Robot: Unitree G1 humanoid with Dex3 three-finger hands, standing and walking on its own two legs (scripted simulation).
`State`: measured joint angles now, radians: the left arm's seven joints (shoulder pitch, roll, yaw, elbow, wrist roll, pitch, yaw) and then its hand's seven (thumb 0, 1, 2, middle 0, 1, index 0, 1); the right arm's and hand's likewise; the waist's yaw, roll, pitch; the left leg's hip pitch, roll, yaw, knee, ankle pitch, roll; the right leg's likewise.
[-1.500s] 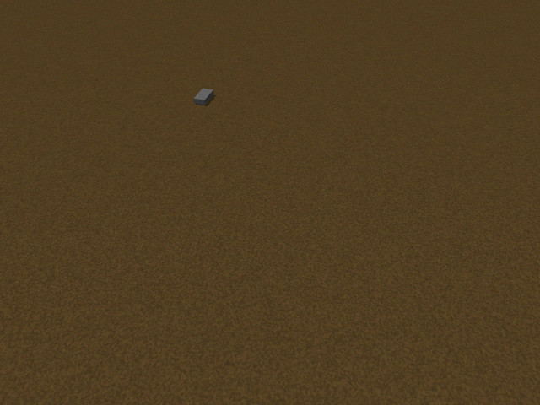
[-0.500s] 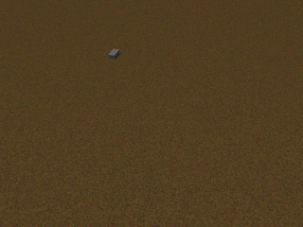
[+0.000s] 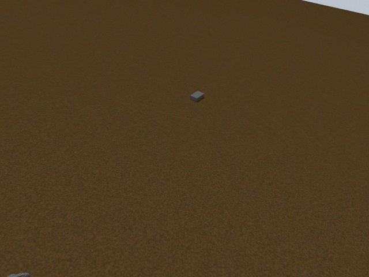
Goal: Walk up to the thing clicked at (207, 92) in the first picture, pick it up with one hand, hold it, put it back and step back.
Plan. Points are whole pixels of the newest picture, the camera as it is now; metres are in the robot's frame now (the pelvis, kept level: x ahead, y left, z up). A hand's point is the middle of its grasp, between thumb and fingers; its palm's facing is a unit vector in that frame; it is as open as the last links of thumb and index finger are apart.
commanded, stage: walk up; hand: left
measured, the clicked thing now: (197, 96) +2.22 -0.18 -0.72
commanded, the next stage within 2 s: none
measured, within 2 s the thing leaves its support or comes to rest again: neither
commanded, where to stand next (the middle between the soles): +2.15 -0.62 m, yaw +56 degrees
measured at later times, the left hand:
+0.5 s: hand (77, 217) +0.33 +0.29 -0.11, palm faces +0.28 -0.89 -0.35, open 7.4 cm
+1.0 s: hand (126, 179) +0.51 +0.20 -0.17, palm faces +0.46 -0.84 -0.29, open 7.4 cm
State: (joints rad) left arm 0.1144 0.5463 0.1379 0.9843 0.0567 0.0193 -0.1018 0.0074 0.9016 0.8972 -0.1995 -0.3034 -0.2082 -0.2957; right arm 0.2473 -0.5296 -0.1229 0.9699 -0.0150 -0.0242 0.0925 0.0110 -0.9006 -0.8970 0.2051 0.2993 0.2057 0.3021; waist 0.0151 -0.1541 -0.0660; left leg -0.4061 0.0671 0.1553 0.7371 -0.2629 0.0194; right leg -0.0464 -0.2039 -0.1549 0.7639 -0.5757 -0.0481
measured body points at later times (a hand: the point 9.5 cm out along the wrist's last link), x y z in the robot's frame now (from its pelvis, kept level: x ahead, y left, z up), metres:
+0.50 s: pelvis +0.29 -0.05 +0.01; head +0.29 -0.02 +0.46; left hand +0.31 +0.33 -0.09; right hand +0.41 -0.38 -0.07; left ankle +0.08 +0.11 -0.70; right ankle +0.44 -0.17 -0.71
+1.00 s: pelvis +0.63 -0.04 +0.00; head +0.64 -0.01 +0.44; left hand +0.49 +0.24 -0.14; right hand +0.90 -0.27 -0.08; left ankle +0.67 +0.08 -0.70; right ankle +0.54 -0.19 -0.61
